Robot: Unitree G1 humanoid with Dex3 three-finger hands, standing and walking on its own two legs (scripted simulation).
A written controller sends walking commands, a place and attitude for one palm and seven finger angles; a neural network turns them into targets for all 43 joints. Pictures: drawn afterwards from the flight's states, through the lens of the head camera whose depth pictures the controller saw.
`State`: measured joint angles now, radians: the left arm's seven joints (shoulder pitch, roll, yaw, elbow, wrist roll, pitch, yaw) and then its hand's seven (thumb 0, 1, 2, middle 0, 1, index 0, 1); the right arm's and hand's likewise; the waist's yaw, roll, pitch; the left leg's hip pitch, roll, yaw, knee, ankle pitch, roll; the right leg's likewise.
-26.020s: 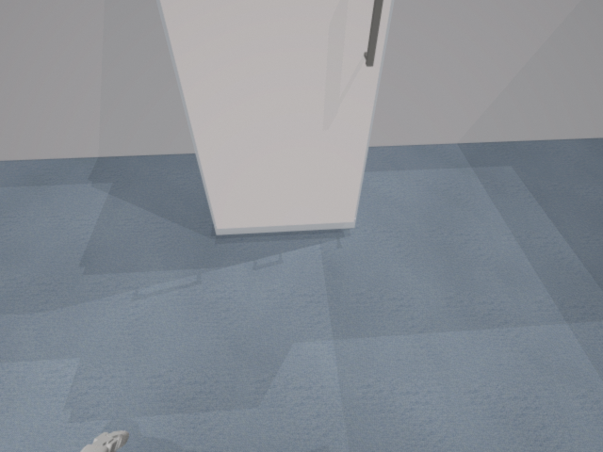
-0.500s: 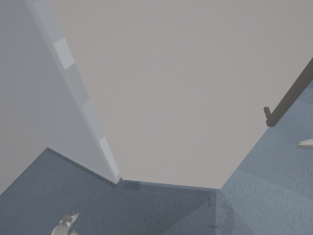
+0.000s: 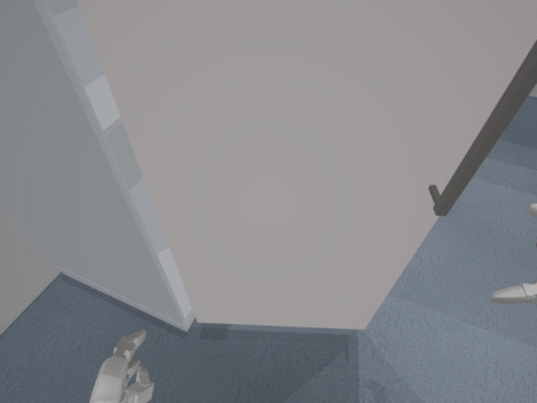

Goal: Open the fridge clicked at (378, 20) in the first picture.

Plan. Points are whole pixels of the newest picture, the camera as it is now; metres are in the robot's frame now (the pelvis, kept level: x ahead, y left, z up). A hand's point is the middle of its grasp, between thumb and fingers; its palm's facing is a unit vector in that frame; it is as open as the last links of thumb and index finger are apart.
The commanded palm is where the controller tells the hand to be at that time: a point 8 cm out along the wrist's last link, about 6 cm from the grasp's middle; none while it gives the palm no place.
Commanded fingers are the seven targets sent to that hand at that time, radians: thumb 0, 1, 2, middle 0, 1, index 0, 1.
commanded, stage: slip the hand off the handle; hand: right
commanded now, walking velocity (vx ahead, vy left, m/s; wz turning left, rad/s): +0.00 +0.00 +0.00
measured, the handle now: (482, 126) +0.44 -0.30 +0.21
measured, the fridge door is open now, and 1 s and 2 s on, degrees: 69 69 69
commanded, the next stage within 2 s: draw the hand back to the body in 0.08 s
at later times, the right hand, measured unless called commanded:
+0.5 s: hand out of the picture +0.24 -0.30 +0.17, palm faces +0.23 +0.97 -0.05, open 14.7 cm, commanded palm +0.20 -0.34 +0.17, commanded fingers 0.00 0.55 -0.20 0.25 1.15 0.25 1.15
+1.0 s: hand out of the picture +0.22 -0.29 +0.16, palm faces +0.52 +0.78 -0.35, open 12.8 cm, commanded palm +0.17 -0.32 +0.18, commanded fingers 0.00 -0.21 -0.57 0.22 0.70 0.22 0.70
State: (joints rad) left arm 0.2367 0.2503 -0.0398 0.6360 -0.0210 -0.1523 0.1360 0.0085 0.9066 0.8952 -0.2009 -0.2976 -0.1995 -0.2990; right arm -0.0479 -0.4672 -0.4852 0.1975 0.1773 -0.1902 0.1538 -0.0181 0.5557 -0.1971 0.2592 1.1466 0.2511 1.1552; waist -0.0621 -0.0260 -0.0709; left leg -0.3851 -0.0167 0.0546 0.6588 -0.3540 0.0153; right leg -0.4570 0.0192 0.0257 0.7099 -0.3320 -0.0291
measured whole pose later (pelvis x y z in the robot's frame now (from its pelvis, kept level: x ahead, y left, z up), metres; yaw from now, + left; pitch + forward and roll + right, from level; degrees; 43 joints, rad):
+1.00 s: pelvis +0.01 +0.01 +0.02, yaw +0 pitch -2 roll +0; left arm 0.22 0.24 -0.04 0.68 -0.01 -0.18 0.11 0.01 0.91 0.90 -0.20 -0.30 -0.20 -0.30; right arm 0.30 -0.38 -0.39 -0.18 0.12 -0.04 -0.11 -0.01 0.13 -0.40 0.24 0.90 0.24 0.91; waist -0.08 -0.05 0.00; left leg -0.15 -0.02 0.05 0.47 -0.28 0.02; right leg -0.21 0.02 0.02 0.50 -0.25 -0.02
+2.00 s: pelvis +0.02 +0.01 +0.02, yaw +0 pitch -2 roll +1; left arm 0.19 0.24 -0.03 0.62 0.01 -0.06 0.08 0.01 0.91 0.90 -0.20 -0.30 -0.20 -0.30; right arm 0.44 -0.37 -0.35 -0.39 0.08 -0.07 -0.11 0.01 -0.89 -0.90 0.21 0.30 0.20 0.31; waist -0.05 -0.05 -0.01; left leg -0.08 -0.03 0.05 0.38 -0.26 0.02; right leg -0.17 0.01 0.03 0.46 -0.25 -0.02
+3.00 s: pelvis -0.08 -0.03 +0.02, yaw +1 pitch +6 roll +3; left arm 0.15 0.19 -0.01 0.62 0.03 -0.13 0.05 0.01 0.91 0.90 -0.20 -0.30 -0.20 -0.30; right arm 0.53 -0.46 -0.47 -0.55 0.06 -0.28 -0.12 0.01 -0.89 -0.90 0.21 0.30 0.20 0.31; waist -0.05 0.03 0.00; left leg -0.16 -0.07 -0.04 0.45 -0.32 -0.01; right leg -0.49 0.01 0.01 0.47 -0.08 -0.06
